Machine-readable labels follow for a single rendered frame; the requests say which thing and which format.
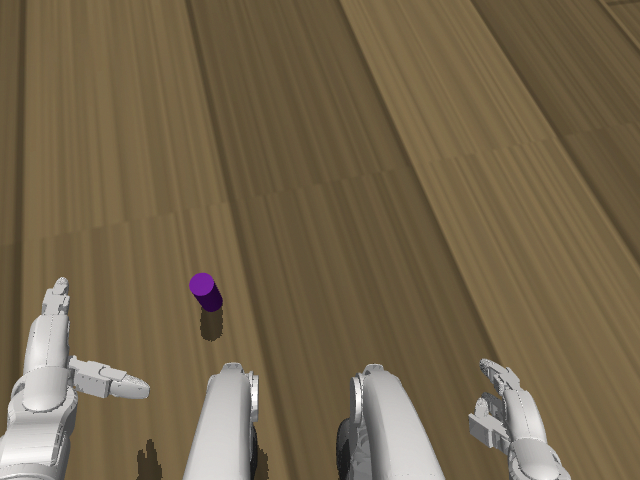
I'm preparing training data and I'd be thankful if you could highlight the can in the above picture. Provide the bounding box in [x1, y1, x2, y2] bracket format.
[189, 273, 223, 312]

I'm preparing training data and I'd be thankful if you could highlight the left robot hand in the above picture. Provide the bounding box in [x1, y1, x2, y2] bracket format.
[23, 277, 150, 399]

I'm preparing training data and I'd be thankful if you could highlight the left robot arm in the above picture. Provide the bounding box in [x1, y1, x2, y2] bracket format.
[0, 366, 78, 480]

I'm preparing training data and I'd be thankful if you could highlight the right robot arm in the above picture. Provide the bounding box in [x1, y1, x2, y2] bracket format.
[508, 438, 571, 480]

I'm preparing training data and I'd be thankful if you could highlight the right robot hand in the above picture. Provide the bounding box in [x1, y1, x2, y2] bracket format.
[469, 358, 548, 456]

